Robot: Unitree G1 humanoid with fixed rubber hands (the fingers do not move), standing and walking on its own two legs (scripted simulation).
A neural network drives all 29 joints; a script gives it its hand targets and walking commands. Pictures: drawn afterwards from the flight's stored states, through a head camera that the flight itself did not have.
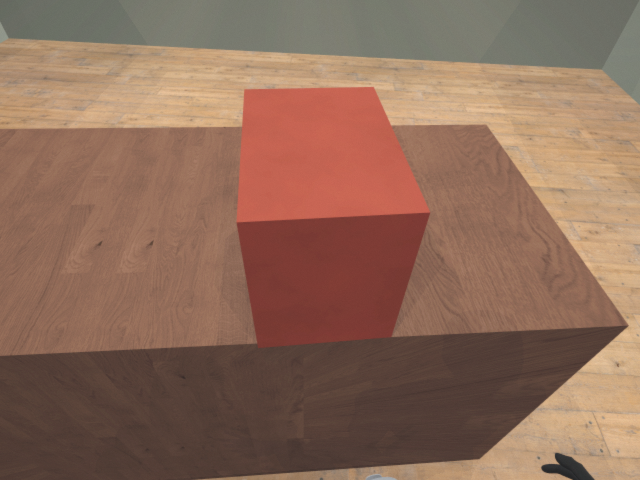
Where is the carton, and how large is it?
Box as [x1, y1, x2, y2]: [237, 87, 429, 347]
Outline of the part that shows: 373,87 244,89 237,205 237,227 258,347 391,336 429,211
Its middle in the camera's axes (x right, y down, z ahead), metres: +0.00 -0.04 +0.56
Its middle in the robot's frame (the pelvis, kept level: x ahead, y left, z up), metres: +0.47 +0.01 +0.10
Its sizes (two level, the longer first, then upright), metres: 0.280 0.190 0.240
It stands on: a pedestal, 0.69 m high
